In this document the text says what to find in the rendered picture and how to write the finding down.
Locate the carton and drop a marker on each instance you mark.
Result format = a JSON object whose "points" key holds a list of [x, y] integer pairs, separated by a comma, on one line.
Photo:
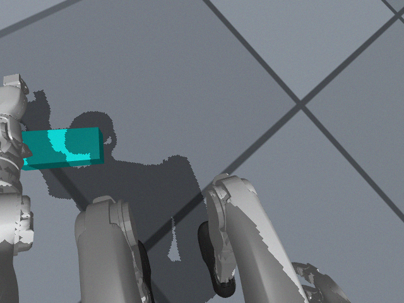
{"points": [[63, 148]]}

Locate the left robot hand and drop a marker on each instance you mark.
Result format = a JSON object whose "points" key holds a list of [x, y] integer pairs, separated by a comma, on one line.
{"points": [[13, 102]]}

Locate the right robot foot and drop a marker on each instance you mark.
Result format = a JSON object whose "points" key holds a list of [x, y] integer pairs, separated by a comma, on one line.
{"points": [[207, 251]]}

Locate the left robot foot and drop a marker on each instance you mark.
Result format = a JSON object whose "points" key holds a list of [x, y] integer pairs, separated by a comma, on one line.
{"points": [[146, 271]]}

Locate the right robot hand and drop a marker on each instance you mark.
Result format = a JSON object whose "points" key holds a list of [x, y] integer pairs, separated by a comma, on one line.
{"points": [[325, 291]]}

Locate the left robot arm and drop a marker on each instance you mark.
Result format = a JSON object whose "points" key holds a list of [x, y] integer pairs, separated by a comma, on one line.
{"points": [[16, 219]]}

